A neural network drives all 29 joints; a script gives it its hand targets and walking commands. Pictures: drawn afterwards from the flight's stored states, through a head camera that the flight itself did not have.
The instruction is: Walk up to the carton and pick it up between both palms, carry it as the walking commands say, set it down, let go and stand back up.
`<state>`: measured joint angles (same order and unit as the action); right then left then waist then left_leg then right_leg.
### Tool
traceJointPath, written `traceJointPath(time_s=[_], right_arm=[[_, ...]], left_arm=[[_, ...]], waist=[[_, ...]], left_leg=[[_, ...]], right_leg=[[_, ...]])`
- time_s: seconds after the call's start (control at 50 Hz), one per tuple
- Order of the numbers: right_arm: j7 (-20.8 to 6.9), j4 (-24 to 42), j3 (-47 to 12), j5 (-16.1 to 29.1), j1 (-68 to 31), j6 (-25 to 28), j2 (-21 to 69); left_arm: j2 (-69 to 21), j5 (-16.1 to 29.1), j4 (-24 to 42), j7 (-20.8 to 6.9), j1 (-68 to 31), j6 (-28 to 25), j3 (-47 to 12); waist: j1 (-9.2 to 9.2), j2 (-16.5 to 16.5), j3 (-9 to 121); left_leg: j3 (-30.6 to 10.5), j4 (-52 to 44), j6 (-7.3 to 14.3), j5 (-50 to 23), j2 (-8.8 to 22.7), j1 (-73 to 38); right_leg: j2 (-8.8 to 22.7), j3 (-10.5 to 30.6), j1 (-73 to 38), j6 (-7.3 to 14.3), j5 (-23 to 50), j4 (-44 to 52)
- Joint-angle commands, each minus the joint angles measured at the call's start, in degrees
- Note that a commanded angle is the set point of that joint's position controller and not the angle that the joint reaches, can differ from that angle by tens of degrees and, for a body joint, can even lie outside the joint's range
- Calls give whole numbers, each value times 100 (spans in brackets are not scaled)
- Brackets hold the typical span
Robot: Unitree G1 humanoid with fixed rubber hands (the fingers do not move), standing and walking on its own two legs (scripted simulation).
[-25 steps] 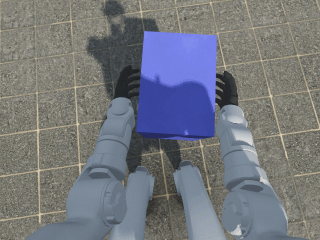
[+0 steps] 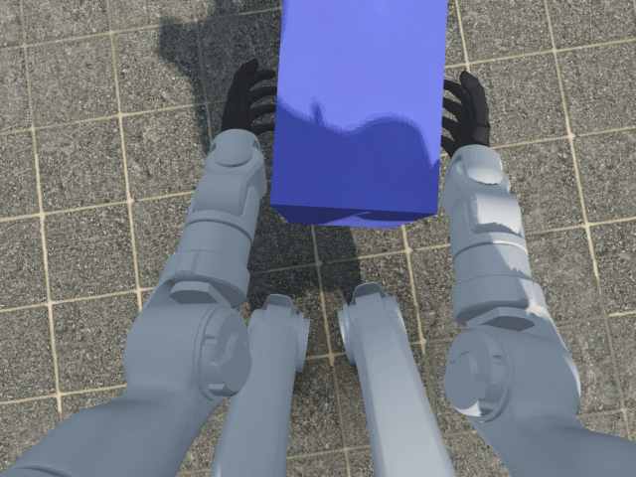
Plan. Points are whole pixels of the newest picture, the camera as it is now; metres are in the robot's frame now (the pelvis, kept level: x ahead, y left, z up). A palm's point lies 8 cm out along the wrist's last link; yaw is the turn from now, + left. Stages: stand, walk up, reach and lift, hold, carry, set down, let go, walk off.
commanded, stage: set down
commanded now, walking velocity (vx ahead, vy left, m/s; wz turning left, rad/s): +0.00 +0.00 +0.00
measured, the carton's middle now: (349, 133) +0.51 -0.06 -0.18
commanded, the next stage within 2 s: none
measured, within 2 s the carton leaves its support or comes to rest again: rests again in 1.72 s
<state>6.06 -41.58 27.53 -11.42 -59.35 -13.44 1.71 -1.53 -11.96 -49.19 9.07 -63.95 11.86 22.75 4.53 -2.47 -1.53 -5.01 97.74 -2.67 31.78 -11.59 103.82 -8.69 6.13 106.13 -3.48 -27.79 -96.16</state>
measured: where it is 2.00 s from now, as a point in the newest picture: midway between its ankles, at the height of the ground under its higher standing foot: (327, 375)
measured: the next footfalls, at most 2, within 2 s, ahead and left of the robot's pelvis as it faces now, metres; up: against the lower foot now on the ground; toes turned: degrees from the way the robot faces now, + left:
none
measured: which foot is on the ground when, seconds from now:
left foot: down 0.00-1.00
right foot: down 0.00-1.00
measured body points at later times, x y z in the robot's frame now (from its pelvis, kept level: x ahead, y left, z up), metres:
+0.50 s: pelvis -0.01 +0.00 -0.06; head +0.33 -0.03 +0.24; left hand +0.54 +0.06 -0.19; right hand +0.50 -0.20 -0.20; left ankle +0.09 +0.11 -0.49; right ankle +0.11 -0.12 -0.49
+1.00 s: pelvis +0.00 +0.00 -0.11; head +0.36 -0.03 +0.14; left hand +0.56 +0.06 -0.28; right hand +0.53 -0.20 -0.28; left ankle +0.09 +0.11 -0.49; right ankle +0.11 -0.12 -0.49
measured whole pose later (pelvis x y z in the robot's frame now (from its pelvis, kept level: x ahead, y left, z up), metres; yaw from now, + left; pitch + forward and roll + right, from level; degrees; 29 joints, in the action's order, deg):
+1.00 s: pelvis +0.00 +0.00 -0.11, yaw +2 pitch +39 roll +2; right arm 6.8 -44.0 26.0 -8.8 -77.0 -16.6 -5.6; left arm 6.3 -5.3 -53.6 11.3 -82.5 14.1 17.2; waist 5.7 -1.9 -17.2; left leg -2.4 119.5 -4.4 36.5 -13.8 122.4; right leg -8.9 4.6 125.0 -4.0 -32.4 -118.5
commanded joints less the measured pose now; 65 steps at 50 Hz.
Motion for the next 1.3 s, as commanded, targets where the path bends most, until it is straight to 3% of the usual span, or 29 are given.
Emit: traceJointPath(time_s=[0.0, 0.92, 1.06, 1.16, 1.28], right_arm=[[-991, 25, -2742, 453, -3968, 126, 5324], [-1307, -37, -2806, 924, -5714, -106, 4602], [-1359, 184, -2972, 1192, -5841, -74, 4585], [-1437, -81, -2715, 1076, -5690, -84, 4469], [-1572, -239, -2398, 901, -5707, -101, 4289]], left_arm=[[-5591, 414, 75, -894, -3754, -223, -2360], [-4746, 1197, 95, -1036, -5602, -61, -2602], [-4921, 1457, 345, -984, -5721, -89, -2964], [-4941, 1408, 156, -1009, -5660, -72, -2868], [-4803, 1244, -123, -1041, -5596, -40, -2603]], waist=[[211, 88, 6278], [359, 57, 6306], [491, -237, 6403], [600, -368, 5928], [607, -430, 5448]], left_leg=[[614, -759, 61, -1305, -229, -2302], [868, 1340, 102, -1630, -159, -1028], [830, 1514, 62, -2063, -168, -1210], [794, 1496, 47, -1951, -141, -1088], [761, 1465, 82, -1780, -114, -950]], right_leg=[[-211, -816, -3837, -9, 1753, 641], [-37, -933, -2609, 54, 2279, -1422], [-30, -928, -2556, 108, 2695, -1595], [-17, -973, -2133, 145, 2443, -1628], [12, -1022, -1651, 193, 2097, -1674]])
